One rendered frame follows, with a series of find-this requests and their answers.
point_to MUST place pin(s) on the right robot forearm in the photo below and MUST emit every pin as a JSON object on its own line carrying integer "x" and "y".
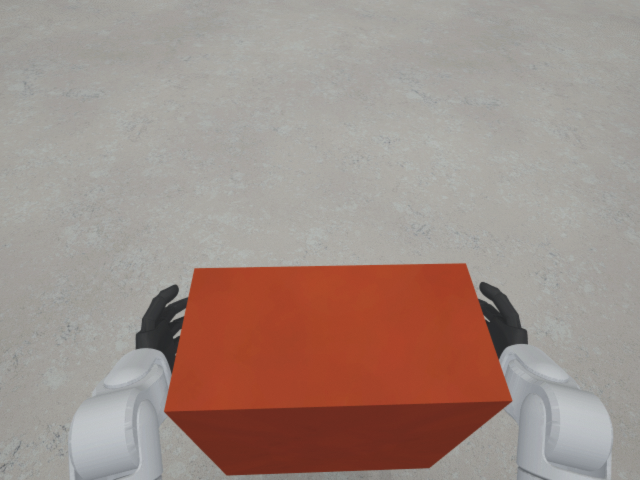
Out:
{"x": 564, "y": 433}

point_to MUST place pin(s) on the carton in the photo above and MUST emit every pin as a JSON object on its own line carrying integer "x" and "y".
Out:
{"x": 333, "y": 368}

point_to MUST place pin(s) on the right robot hand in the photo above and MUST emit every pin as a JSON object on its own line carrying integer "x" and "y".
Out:
{"x": 504, "y": 326}

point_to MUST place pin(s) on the left robot hand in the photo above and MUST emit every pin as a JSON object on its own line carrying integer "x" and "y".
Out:
{"x": 156, "y": 331}

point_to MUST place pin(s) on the left robot forearm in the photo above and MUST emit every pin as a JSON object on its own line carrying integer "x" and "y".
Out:
{"x": 114, "y": 435}

